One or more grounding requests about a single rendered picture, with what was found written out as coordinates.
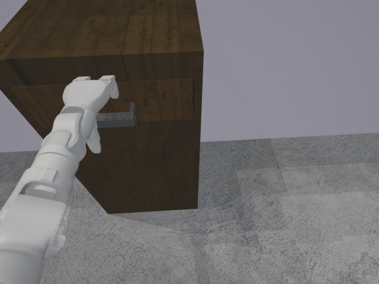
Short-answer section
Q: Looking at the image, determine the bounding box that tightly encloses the cabinet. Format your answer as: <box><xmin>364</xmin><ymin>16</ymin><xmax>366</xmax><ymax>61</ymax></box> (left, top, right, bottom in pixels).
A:
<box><xmin>0</xmin><ymin>0</ymin><xmax>204</xmax><ymax>214</ymax></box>

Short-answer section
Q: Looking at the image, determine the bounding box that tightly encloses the left robot hand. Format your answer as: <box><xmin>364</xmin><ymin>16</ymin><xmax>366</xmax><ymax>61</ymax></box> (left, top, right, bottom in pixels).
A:
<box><xmin>63</xmin><ymin>75</ymin><xmax>119</xmax><ymax>153</ymax></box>

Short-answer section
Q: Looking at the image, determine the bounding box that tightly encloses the robot left upper arm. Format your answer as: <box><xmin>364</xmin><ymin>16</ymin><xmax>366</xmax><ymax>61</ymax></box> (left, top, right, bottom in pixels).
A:
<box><xmin>0</xmin><ymin>194</ymin><xmax>72</xmax><ymax>284</ymax></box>

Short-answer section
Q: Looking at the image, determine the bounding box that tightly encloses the drawer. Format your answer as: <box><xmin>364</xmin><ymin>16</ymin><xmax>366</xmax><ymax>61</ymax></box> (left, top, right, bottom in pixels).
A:
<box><xmin>10</xmin><ymin>78</ymin><xmax>192</xmax><ymax>126</ymax></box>

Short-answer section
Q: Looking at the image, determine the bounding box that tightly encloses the left robot forearm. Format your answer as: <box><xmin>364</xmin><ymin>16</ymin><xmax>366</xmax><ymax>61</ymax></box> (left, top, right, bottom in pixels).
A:
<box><xmin>0</xmin><ymin>103</ymin><xmax>96</xmax><ymax>227</ymax></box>

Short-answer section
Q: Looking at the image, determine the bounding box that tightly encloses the handle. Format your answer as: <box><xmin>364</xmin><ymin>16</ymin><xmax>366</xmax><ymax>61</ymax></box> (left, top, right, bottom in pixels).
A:
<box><xmin>96</xmin><ymin>102</ymin><xmax>136</xmax><ymax>128</ymax></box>

